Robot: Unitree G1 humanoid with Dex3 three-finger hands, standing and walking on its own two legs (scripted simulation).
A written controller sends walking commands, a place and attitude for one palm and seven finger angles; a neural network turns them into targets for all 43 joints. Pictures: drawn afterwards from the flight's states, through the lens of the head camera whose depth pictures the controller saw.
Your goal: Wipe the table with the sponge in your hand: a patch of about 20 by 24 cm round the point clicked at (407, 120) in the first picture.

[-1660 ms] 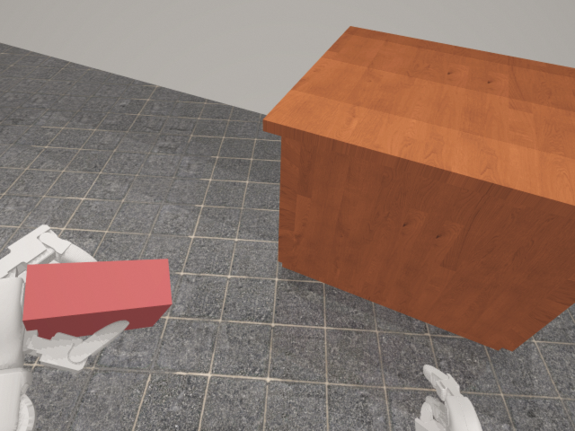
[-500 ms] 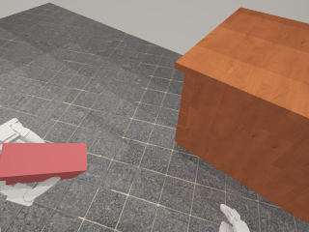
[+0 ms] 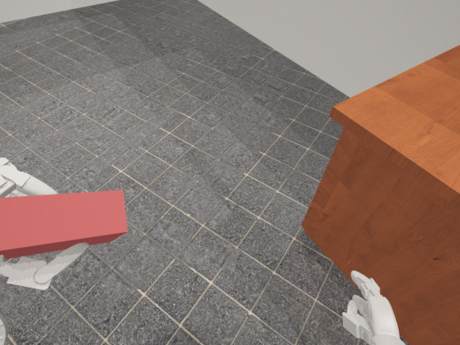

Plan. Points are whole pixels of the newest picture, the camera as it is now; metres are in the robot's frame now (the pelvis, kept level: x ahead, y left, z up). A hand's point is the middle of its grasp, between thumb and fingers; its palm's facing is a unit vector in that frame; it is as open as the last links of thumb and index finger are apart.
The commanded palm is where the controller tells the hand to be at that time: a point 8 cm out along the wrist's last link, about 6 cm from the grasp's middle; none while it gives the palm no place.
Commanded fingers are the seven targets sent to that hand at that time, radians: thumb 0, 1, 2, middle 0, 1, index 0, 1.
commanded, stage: walk to a spot facing it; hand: left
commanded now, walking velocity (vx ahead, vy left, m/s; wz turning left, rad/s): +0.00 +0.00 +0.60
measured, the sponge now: (80, 222) +0.22 +0.20 +0.18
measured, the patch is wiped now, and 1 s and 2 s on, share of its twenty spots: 0.00 0.00 0.00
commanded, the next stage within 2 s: none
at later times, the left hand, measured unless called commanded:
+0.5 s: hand out of the picture +0.08 +0.20 +0.19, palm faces +0.67 -0.63 -0.39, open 9.4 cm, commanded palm +0.02 +0.23 +0.19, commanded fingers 0.00 0.10 1.30 -1.20 -1.60 -1.20 -1.60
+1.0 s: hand out of the picture +0.01 +0.24 +0.20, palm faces +0.80 -0.45 -0.40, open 9.4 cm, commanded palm -0.07 +0.24 +0.19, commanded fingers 0.00 0.10 1.30 -1.20 -1.60 -1.20 -1.60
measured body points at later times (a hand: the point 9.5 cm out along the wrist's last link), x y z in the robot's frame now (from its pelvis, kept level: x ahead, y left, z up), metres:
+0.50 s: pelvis -0.04 -0.09 +0.01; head -0.03 -0.11 +0.46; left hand +0.04 +0.23 +0.21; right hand +0.19 -0.25 -0.09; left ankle -0.03 +0.07 -0.64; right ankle -0.04 -0.18 -0.72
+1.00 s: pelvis -0.03 -0.08 +0.01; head -0.03 -0.06 +0.46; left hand -0.04 +0.26 +0.22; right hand +0.23 -0.15 -0.07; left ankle -0.07 +0.02 -0.72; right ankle +0.04 -0.18 -0.62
